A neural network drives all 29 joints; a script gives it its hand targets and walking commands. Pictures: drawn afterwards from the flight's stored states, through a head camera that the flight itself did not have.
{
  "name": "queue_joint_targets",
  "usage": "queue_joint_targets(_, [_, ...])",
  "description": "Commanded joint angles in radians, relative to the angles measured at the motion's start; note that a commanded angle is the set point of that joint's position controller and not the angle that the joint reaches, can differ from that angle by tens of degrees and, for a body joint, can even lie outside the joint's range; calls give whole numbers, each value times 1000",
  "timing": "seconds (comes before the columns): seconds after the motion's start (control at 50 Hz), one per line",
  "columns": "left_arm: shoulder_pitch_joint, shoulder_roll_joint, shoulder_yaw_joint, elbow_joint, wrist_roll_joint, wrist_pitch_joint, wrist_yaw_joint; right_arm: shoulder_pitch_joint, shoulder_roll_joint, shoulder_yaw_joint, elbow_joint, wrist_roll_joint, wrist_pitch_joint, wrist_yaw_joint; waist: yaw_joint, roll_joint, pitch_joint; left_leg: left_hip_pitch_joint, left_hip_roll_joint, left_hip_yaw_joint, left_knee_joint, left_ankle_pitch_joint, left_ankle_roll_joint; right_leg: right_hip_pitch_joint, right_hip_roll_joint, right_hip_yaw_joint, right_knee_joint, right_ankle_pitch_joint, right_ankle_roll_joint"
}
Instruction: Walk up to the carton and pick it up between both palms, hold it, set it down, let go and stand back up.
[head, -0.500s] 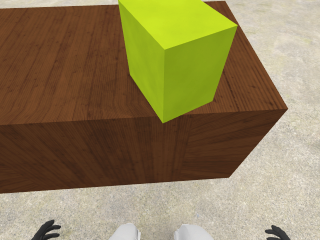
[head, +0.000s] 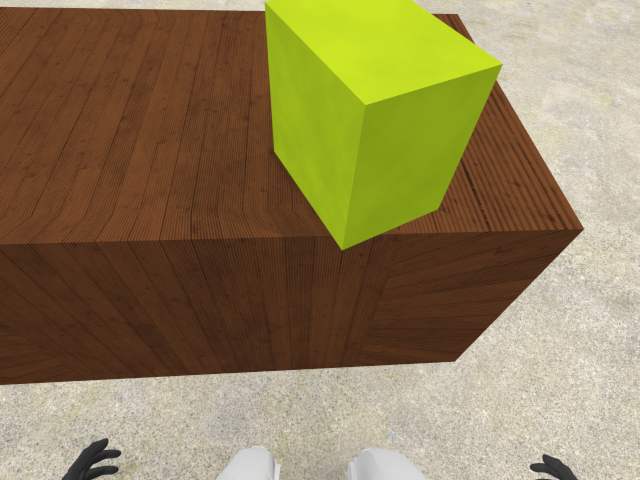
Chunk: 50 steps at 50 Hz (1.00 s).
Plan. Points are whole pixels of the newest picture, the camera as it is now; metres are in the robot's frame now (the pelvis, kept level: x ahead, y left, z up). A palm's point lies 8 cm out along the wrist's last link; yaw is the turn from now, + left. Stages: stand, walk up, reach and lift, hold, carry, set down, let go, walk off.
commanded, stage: walk up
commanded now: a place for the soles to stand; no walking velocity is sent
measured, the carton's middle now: (361, 117) +0.60 -0.06 +0.09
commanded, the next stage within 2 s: none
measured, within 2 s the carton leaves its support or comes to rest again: neither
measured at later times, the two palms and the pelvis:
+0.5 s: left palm out of the picture +0.08 +0.30 -0.09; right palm out of the picture +0.05 -0.31 -0.10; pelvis -0.03 -0.01 +0.00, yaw +0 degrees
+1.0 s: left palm out of the picture +0.06 +0.30 -0.10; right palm out of the picture +0.04 -0.31 -0.09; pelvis -0.04 -0.01 +0.00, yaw +1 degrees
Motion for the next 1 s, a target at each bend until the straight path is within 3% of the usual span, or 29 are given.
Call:
queue_joint_targets(0.0, [-30,209,92,-107,27,-13,-6,30,-357,-95,-19,-14,-18,-14,-6,248,-118,96,306,-488,-286,518,313,-96,-61,107,-100,-51,17])
queue_joint_targets(0.04, [2,215,87,-85,30,-21,-3,10,-341,-91,-26,-10,-10,-14,9,226,-162,29,242,-415,-236,440,277,15,-51,94,-209,71,-6])
queue_joint_targets(0.06, [74,201,87,-69,39,-31,-7,-51,-325,-74,-32,-9,-2,-10,63,259,-159,-70,220,-360,-173,365,238,139,-85,142,-369,165,-1])
queue_joint_targets(0.1, [108,314,104,-57,57,-57,2,-55,-216,-43,-48,21,0,-10,80,-93,-182,-324,-27,1,138,78,72,349,-323,478,-617,275,-87])
queue_joint_targets(0.12, [86,314,106,-55,50,-59,2,-77,-265,-61,-23,22,12,-17,80,-19,-145,-335,-2,17,180,-182,56,295,-399,530,-644,312,-121])
queue_joint_targets(0.16, [55,278,94,-45,49,-55,3,-34,-307,-69,2,22,12,-10,47,28,-134,-279,23,6,196,-180,62,316,-375,450,-587,475,-97])
queue_joint_targets(0.26, [73,255,91,-73,37,-51,19,20,-247,-68,6,19,7,-5,47,-95,-165,-217,53,106,46,-80,63,342,-306,293,-431,952,-112])
queue_joint_targets(0.3, [21,250,83,-95,43,-45,18,61,-246,-70,23,21,5,-9,31,-149,-167,-118,53,103,49,-71,67,236,-306,293,-431,935,-129])
queue_joint_targets(0.34, [-86,233,70,-114,37,-33,4,115,-233,-66,42,14,-8,-9,-41,-113,-169,99,40,148,-171,156,88,58,-204,144,-342,662,-128])
queue_joint_targets(0.36, [-120,206,69,-127,33,-27,-2,166,-258,-79,70,0,-19,-11,-73,-72,-177,202,58,38,-231,258,118,-49,-161,126,-245,572,-85])
queue_joint_targets(0.38, [-115,170,67,-136,27,-27,-1,210,-335,-96,76,-15,-27,-21,-89,194,-182,260,157,-184,-300,343,175,-168,-90,57,-45,478,-27])
queue_joint_targets(0.4, [-116,157,63,-130,21,-21,0,166,-390,-109,39,-18,-29,-21,-71,215,-175,214,316,-558,-396,339,282,-221,-7,38,43,124,12])
queue_joint_targets(0.42, [-121,201,70,-110,30,-3,-2,101,-417,-109,43,-10,-26,-19,-42,196,-110,46,375,-642,-451,150,342,-148,-36,113,73,-131,14])
queue_joint_targets(0.44, [-100,226,81,-105,36,0,-11,50,-417,-99,17,-18,-20,-20,-37,163,-58,-48,373,-654,-482,-31,359,-139,-47,127,58,-136,1])
queue_joint_targets(0.48, [-39,213,91,-80,39,-9,-23,-37,-394,-99,5,-30,-11,-17,18,123,-11,-176,293,-519,-475,-212,311,-73,-47,97,-26,-45,-2])
queue_joint_targets(0.54, [88,222,106,-34,61,-22,-26,-75,-348,-78,-21,-21,-1,-5,60,185,-82,-310,213,-404,-319,-164,221,196,-44,98,-232,160,-14])
queue_joint_targets(0.56, [89,243,107,-28,69,-30,-19,-71,-290,-68,-13,-12,7,-7,85,-15,-57,-376,105,-286,-132,-130,153,235,-155,289,-479,-17,-8])
queue_joint_targets(0.58, [121,298,108,-27,67,-42,-13,-86,-249,-60,-11,3,13,-14,103,-134,-34,-461,-45,-26,128,-103,86,254,-304,531,-753,-169,-12])
queue_joint_targets(0.6, [58,301,112,-38,57,-45,-8,-92,-273,-77,-10,-2,28,-15,81,-38,12,-412,-30,-57,209,-105,65,122,-350,600,-812,-249,4])
queue_joint_targets(0.68, [13,285,109,-46,55,-50,3,-2,-286,-83,38,13,29,0,46,-30,-21,-342,24,-27,198,-52,60,176,-279,419,-739,10,41])
queue_joint_targets(0.7, [32,280,112,-58,54,-54,5,45,-278,-81,40,14,24,2,30,-40,-78,-342,35,12,190,-47,62,279,-283,361,-631,330,25])
queue_joint_targets(0.72, [61,283,112,-59,55,-54,8,55,-268,-75,28,20,26,1,42,-29,-139,-291,41,6,183,-83,57,316,-303,356,-572,461,-21])
queue_joint_targets(0.74, [76,248,109,-66,48,-54,10,49,-257,-68,37,18,28,-3,59,-13,-155,-319,25,8,173,-39,53,345,-288,326,-577,538,10])
queue_joint_targets(0.82, [57,225,98,-82,61,-41,20,61,-235,-60,22,26,18,-13,54,-156,-123,-313,40,98,62,-69,61,382,-227,225,-445,914,-74])
queue_joint_targets(0.88, [-45,244,83,-118,41,-27,5,143,-226,-65,42,15,-8,-14,-36,-55,-195,64,48,152,-172,127,94,106,-241,172,-335,739,-130])
queue_joint_targets(0.9, [-135,223,77,-136,43,-26,-2,246,-253,-81,85,12,-19,-20,-104,-21,-195,221,53,94,-255,197,116,-21,-198,113,-220,650,-87])
queue_joint_targets(0.92, [-98,162,62,-143,33,-25,-7,262,-327,-99,73,-13,-28,-26,-97,183,-223,270,185,-214,-382,237,168,-123,-96,37,-32,442,-31])
queue_joint_targets(0.94, [-86,155,64,-155,32,-12,-3,197,-385,-110,38,-20,-23,-21,-78,253,-211,265,311,-579,-466,153,253,-246,-14,50,53,8,18])
queue_joint_targets(0.98, [-60,229,73,-111,42,16,-6,128,-410,-110,16,-13,-20,-31,-51,119,-96,62,372,-686,-491,-27,341,-212,-42,143,113,-117,20])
